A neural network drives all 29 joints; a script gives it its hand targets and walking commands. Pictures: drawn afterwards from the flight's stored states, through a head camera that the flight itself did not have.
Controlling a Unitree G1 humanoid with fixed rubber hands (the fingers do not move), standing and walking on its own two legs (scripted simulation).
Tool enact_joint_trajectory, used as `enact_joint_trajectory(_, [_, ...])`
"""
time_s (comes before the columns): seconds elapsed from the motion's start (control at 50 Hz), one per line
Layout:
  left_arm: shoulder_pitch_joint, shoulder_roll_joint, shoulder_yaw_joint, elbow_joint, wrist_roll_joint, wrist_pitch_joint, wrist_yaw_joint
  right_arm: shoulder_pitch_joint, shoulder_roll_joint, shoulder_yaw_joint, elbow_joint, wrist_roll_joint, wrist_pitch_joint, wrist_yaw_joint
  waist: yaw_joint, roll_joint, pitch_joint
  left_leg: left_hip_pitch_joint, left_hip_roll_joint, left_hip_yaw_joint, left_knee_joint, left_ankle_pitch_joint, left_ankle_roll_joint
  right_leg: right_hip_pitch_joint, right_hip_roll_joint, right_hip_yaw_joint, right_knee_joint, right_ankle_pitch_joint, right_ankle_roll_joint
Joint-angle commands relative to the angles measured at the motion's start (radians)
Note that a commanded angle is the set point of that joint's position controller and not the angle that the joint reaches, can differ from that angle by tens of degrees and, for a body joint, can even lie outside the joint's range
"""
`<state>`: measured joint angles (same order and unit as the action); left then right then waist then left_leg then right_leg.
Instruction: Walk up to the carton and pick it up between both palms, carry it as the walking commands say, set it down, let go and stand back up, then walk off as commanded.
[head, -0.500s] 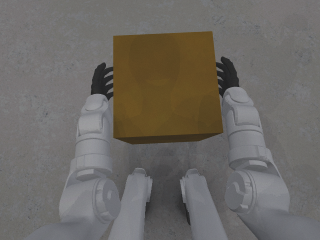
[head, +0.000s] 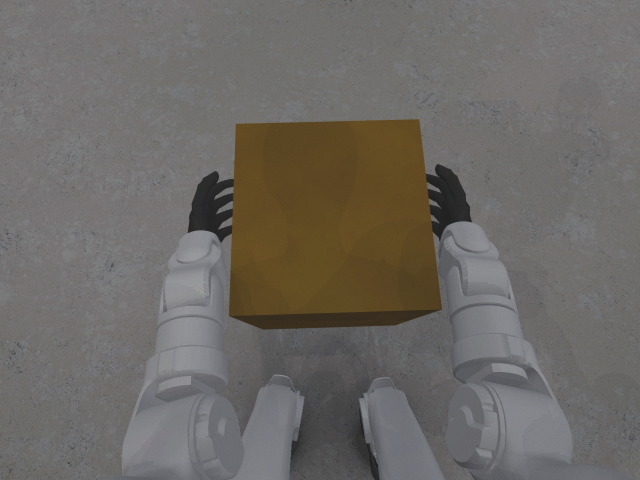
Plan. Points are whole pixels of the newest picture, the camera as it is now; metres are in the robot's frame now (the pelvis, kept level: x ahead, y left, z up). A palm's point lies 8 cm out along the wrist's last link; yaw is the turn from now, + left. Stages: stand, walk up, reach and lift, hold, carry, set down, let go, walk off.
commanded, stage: reach and lift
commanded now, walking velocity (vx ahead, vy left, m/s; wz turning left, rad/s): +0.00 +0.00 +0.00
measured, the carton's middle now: (328, 241) +0.42 +0.01 -0.11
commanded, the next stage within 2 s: none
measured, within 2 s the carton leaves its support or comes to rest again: neither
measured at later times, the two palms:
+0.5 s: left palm (184, 231) +0.38 +0.17 +0.03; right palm (475, 222) +0.39 -0.14 +0.02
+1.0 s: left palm (156, 226) +0.36 +0.17 +0.09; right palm (507, 216) +0.37 -0.15 +0.09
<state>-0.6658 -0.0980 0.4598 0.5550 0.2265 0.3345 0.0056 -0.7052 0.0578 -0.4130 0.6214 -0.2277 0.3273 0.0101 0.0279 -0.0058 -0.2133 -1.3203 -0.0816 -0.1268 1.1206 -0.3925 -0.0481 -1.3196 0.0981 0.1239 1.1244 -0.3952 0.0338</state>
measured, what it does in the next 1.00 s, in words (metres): rises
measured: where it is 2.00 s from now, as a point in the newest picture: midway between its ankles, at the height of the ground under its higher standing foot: (327, 451)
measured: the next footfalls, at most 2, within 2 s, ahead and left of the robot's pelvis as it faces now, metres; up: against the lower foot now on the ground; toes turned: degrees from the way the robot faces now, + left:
none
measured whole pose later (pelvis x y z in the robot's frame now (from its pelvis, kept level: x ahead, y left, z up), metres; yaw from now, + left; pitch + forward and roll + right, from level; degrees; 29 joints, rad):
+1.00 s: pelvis +0.04 +0.00 +0.10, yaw +0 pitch +12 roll +0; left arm -0.37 -0.16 0.39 0.42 0.28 0.44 -0.04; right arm -0.40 0.13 -0.35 0.47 -0.29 0.44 0.04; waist 0.03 0.00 -0.09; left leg -0.51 -0.04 -0.14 0.52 -0.22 -0.02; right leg -0.51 0.06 0.14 0.53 -0.22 0.01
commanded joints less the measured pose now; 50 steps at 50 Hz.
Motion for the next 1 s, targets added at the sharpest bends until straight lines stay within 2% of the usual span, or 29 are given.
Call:
enact_joint_trajectory(0.0, [-0.542, -1.003, -0.588, 0.059, -0.129, 0.000, -0.259, -0.507, 1.029, 0.550, 0.046, 0.123, -0.006, 0.243, 0.004, -0.011, -0.703, 0.441, -0.063, 0.132, -0.139, 0.277, 0.008, 0.468, 0.053, -0.113, -0.148, 0.286, -0.014])
enact_joint_trajectory(0.7, [-0.254, -0.975, -0.627, -0.028, -0.102, 0.047, -0.289, -0.224, 1.014, 0.598, -0.050, 0.091, 0.042, 0.273, -0.003, -0.001, -0.412, 0.879, -0.031, 0.097, -0.527, 0.397, 0.019, 0.890, 0.013, -0.080, -0.535, 0.400, -0.026])
enact_joint_trajectory(0.98, [-0.185, -0.965, -0.654, -0.078, -0.109, 0.113, -0.288, -0.152, 1.011, 0.624, -0.109, 0.104, 0.105, 0.275, -0.002, 0.003, -0.283, 1.054, -0.020, 0.091, -0.660, 0.412, 0.025, 1.065, 0.009, -0.075, -0.660, 0.413, -0.022])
